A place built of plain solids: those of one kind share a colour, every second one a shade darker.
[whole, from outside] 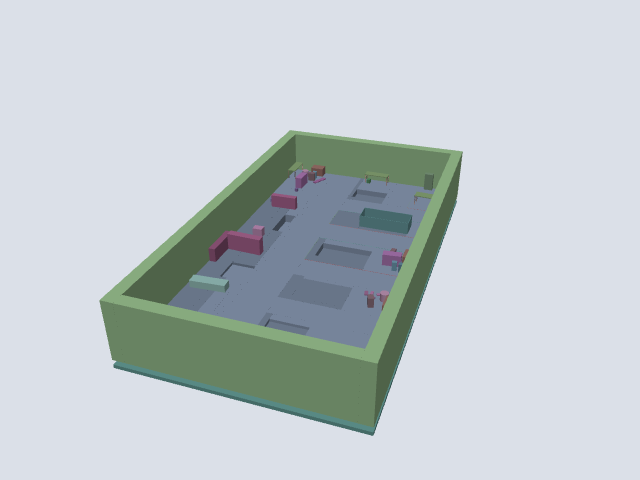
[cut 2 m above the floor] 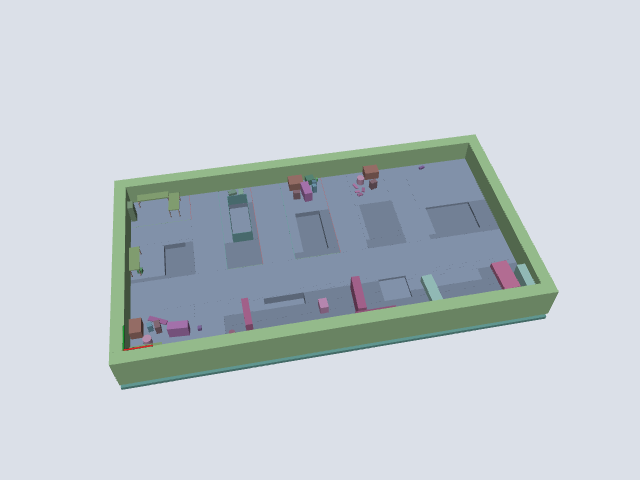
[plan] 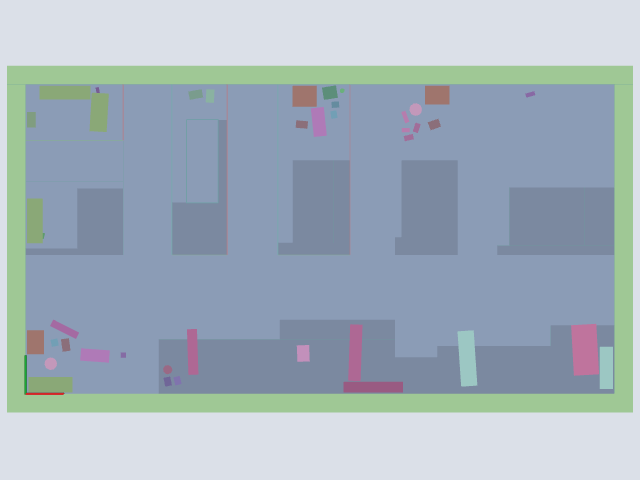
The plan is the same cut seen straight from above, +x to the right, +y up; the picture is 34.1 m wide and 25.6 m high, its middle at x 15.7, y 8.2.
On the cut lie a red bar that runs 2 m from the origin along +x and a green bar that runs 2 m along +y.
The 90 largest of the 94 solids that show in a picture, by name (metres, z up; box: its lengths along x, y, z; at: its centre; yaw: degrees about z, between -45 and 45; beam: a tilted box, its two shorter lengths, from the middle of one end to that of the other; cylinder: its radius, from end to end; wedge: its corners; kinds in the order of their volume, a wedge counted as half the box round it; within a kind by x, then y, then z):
{
 "floor_1": {"box": [2.75, 3.2, 1.0], "at": [1.38, 9.35, -0.5]},
 "floor_2": {"box": [4.9, 4.4, 1.0], "at": [2.45, 2.2, -0.5]},
 "floor_3": {"box": [5.2, 0.35, 1.0], "at": [2.6, 7.58, -0.5]},
 "floor_4": {"box": [5.2, 0.35, 1.0], "at": [2.6, 11.12, -0.5]},
 "floor_5": {"box": [5.2, 2.2, 1.0], "at": [2.6, 12.4, -0.5]},
 "floor_6": {"box": [5.2, 3.0, 1.0], "at": [2.6, 15.0, -0.5]},
 "floor_7": {"box": [1.8, 3.2, 0.78], "at": [3.65, 9.35, -0.93]},
 "floor_8": {"box": [0.65, 3.2, 1.0], "at": [4.88, 9.35, -0.5]},
 "floor_9": {"box": [2.2, 4.4, 1.0], "at": [6.0, 2.2, -0.5]},
 "floor_10": {"box": [2.6, 9.1, 1.0], "at": [6.5, 11.95, -0.5]},
 "floor_11": {"box": [0.8, 4.4, 1.0], "at": [8.2, 12.4, -0.5]},
 "floor_12": {"box": [3.25, 1.05, 1.0], "at": [8.72, 3.42, -0.5]},
 "floor_13": {"box": [2.95, 2.8, 1.0], "at": [9.28, 8.8, -0.5]},
 "floor_14": {"box": [2.95, 1.9, 1.0], "at": [9.28, 15.55, -0.5]},
 "floor_15": {"box": [1.65, 4.4, 0.81], "at": [9.43, 12.4, -0.92]},
 "floor_16": {"box": [0.5, 4.4, 1.0], "at": [10.5, 12.4, -0.5]},
 "floor_17": {"box": [3.2, 1.05, 0.54], "at": [11.95, 3.42, -1.05]},
 "floor_18": {"box": [2.7, 9.1, 1.0], "at": [12.1, 11.95, -0.5]},
 "floor_19": {"box": [12.6, 0.95, 1.0], "at": [13.4, 2.42, -0.5]},
 "floor_20": {"box": [12.6, 0.1, 1.0], "at": [13.4, 4.0, -0.5]},
 "floor_21": {"box": [0.8, 4.4, 1.0], "at": [13.85, 10.25, -0.5]},
 "floor_22": {"box": [2.15, 4.4, 0.82], "at": [15.32, 10.25, -0.91]},
 "floor_23": {"box": [3.85, 0.65, 1.0], "at": [15.38, 7.72, -0.5]},
 "floor_24": {"box": [3.85, 4.05, 1.0], "at": [15.38, 14.47, -0.5]},
 "floor_25": {"box": [31.4, 3.0, 1.0], "at": [15.7, 5.9, -0.5]},
 "floor_26": {"box": [6.15, 1.05, 1.0], "at": [16.62, 3.42, -0.5]},
 "floor_27": {"box": [0.9, 4.4, 1.0], "at": [16.85, 10.25, -0.5]},
 "floor_28": {"box": [2.4, 9.1, 1.0], "at": [18.5, 11.95, -0.5]},
 "floor_29": {"box": [24.3, 1.95, 1.0], "at": [19.25, 0.97, -0.5]},
 "floor_30": {"box": [24.3, 0.35, 1.0], "at": [19.25, 4.22, -0.5]},
 "floor_31": {"box": [0.35, 4.1, 1.0], "at": [19.88, 10.4, -0.5]},
 "floor_32": {"box": [2.25, 2.1, 1.09], "at": [20.82, 3.0, -0.78]},
 "floor_33": {"box": [3.35, 0.95, 1.0], "at": [21.38, 7.88, -0.5]},
 "floor_34": {"box": [2.65, 4.1, 1.32], "at": [21.38, 10.4, -0.66]},
 "floor_35": {"box": [3.35, 4.05, 1.0], "at": [21.38, 14.47, -0.5]},
 "floor_36": {"box": [0.35, 4.1, 1.0], "at": [22.88, 10.4, -0.5]},
 "floor_37": {"box": [3.6, 1.1, 1.0], "at": [23.75, 3.1, -0.5]},
 "floor_38": {"box": [2.1, 9.1, 1.0], "at": [24.1, 11.95, -0.5]},
 "floor_39": {"box": [0.65, 3.1, 1.0], "at": [25.48, 9.45, -0.5]},
 "floor_40": {"box": [9.45, 0.6, 1.0], "at": [26.68, 2.25, -0.5]},
 "floor_41": {"box": [9.45, 0.4, 1.0], "at": [26.68, 3.85, -0.5]},
 "floor_42": {"box": [2.45, 1.1, 1.32], "at": [26.77, 3.1, -0.66]},
 "floor_43": {"box": [4.0, 3.1, 1.09], "at": [27.8, 9.45, -0.78]},
 "floor_44": {"box": [6.25, 0.5, 1.0], "at": [28.27, 7.65, -0.5]},
 "floor_45": {"box": [6.25, 5.5, 1.0], "at": [28.27, 13.75, -0.5]},
 "floor_46": {"box": [3.4, 1.1, 1.0], "at": [29.7, 3.1, -0.5]},
 "floor_47": {"box": [1.6, 3.1, 1.0], "at": [30.6, 9.45, -0.5]},
 "wall_1": {"box": [1.0, 16.5, 5.0], "at": [-0.5, 8.25, 1.5]},
 "wall_2": {"box": [33.4, 1.0, 5.0], "at": [15.7, -0.5, 1.5]},
 "wall_3": {"box": [33.4, 1.0, 5.0], "at": [15.7, 17.0, 1.5]},
 "wall_4": {"box": [1.0, 16.5, 5.0], "at": [31.9, 8.25, 1.5]},
 "floor_base_1": {"box": [33.4, 18.5, 0.3], "at": [15.7, 8.25, -1.57]},
 "bar_rack_1": {"box": [0.54, 2.44, 1.19], "at": [8.91, 2.23, 0.59], "yaw": 1.9},
 "bar_rack_2": {"box": [0.66, 3.01, 1.47], "at": [17.59, 2.19, 0.73], "yaw": -2.0},
 "bar_rack_3": {"box": [3.17, 0.57, 1.21], "at": [18.54, 0.35, 0.6]},
 "board_stack_1": {"box": [0.87, 2.96, 0.62], "at": [23.56, 1.88, 0.31], "yaw": 3.8},
 "board_stack_2": {"box": [0.71, 2.26, 1.31], "at": [30.98, 1.38, 0.66]},
 "forge_hearth_1": {"box": [0.91, 1.28, 0.84], "at": [0.53, 2.75, 0.42]},
 "forge_hearth_2": {"box": [1.3, 1.12, 0.81], "at": [14.88, 15.87, 0.41]},
 "forge_hearth_3": {"box": [1.3, 1.01, 0.82], "at": [21.95, 15.93, 0.41]},
 "planer_1": {"box": [1.54, 0.66, 1.11], "at": [3.7, 2.04, 0.56], "yaw": -4.2},
 "planer_2": {"box": [0.7, 1.54, 1.01], "at": [15.64, 14.49, 0.51], "yaw": 6.1},
 "sheet_stack_1": {"box": [1.35, 2.7, 0.44], "at": [29.84, 2.35, 0.22], "yaw": 3.2},
 "tool_cabinet_1": {"box": [0.47, 0.83, 1.69], "at": [0.3, 14.61, 0.84]},
 "anvil_block_1": {"box": [0.43, 0.67, 0.82], "at": [2.14, 2.6, 0.41], "yaw": 8.0},
 "anvil_block_2": {"box": [0.63, 0.4, 0.8], "at": [14.73, 14.36, 0.4], "yaw": -4.8},
 "anvil_block_3": {"box": [0.6, 0.45, 0.81], "at": [21.8, 14.36, 0.41], "yaw": 19.4},
 "workbench_top_1": {"box": [0.84, 2.4, 0.07], "at": [0.49, 9.22, 0.89]},
 "workbench_top_2": {"box": [2.34, 0.82, 0.05], "at": [1.33, 0.48, 0.9]},
 "workbench_top_3": {"box": [2.72, 0.74, 0.08], "at": [2.1, 16.06, 0.89]},
 "workbench_top_4": {"box": [0.92, 2.06, 0.08], "at": [3.92, 15.01, 0.97], "yaw": -3.3},
 "rail_1": {"box": [0.04, 4.4, 1.1], "at": [8.58, 12.4, 0.55]},
 "rail_2": {"box": [1.73, 0.04, 1.1], "at": [9.43, 10.18, 0.55]},
 "rail_3": {"box": [1.73, 0.04, 1.1], "at": [9.43, 14.62, 0.55]},
 "rail_4": {"box": [0.04, 4.4, 1.1], "at": [10.27, 12.4, 0.55]},
 "offcut_bin_1": {"box": [0.66, 0.88, 0.79], "at": [14.81, 2.15, 0.4], "yaw": 2.0},
 "quench_tub_1": {"cylinder": 0.33, "from": [1.34, 1.6, 0.0], "to": [1.34, 1.6, 0.61]},
 "quench_tub_2": {"cylinder": 0.33, "from": [20.8, 15.16, 0.0], "to": [20.8, 15.16, 0.66]},
 "coal_bin_1": {"box": [0.76, 0.67, 0.64], "at": [16.23, 16.06, 0.32], "yaw": 9.1},
 "bin_1": {"box": [0.38, 0.39, 0.73], "at": [1.55, 2.72, 0.36], "yaw": 11.4},
 "bin_2": {"box": [0.34, 0.41, 0.79], "at": [16.44, 14.89, 0.4], "yaw": 9.4},
 "bin_3": {"box": [0.4, 0.33, 0.75], "at": [16.52, 15.42, 0.38], "yaw": 2.9},
 "sack_1": {"box": [0.73, 0.45, 0.27], "at": [9.07, 15.96, 0.14], "yaw": 10.4},
 "sack_2": {"box": [0.44, 0.71, 0.26], "at": [9.84, 15.88, 0.13], "yaw": -2.7},
 "carton_1": {"box": [0.37, 0.48, 0.3], "at": [7.58, 0.65, 0.15], "yaw": 11.1},
 "carton_2": {"box": [0.35, 0.45, 0.31], "at": [8.1, 0.7, 0.15], "yaw": 14.1},
 "board_pair_1": {"box": [1.55, 0.39, 0.14], "at": [2.08, 3.44, 0.02], "yaw": -27.0},
 "offcut_1": {"box": [0.24, 0.64, 0.15], "at": [20.25, 14.76, 0.03], "yaw": 19.3},
 "offcut_2": {"box": [0.5, 0.29, 0.15], "at": [20.44, 13.66, 0.03], "yaw": 13.0},
 "hose_coil_1": {"cylinder": 0.24, "from": [7.58, 1.28, -0.05], "to": [7.58, 1.28, 0.08]}
}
